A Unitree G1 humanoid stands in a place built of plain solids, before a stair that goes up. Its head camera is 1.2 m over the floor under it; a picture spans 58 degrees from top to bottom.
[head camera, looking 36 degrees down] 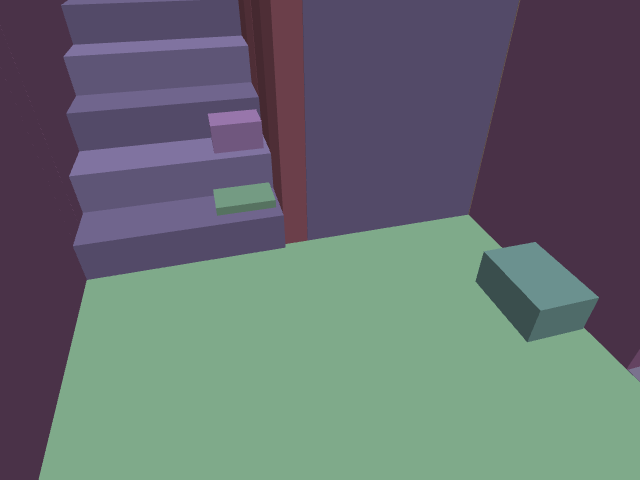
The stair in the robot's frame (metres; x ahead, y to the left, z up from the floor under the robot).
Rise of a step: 0.18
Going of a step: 0.26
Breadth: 0.85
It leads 15 degrees to the left of straight ahead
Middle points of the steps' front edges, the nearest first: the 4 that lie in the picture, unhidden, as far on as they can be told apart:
1.48 0.57 0.18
1.72 0.63 0.36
1.97 0.70 0.54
2.22 0.77 0.71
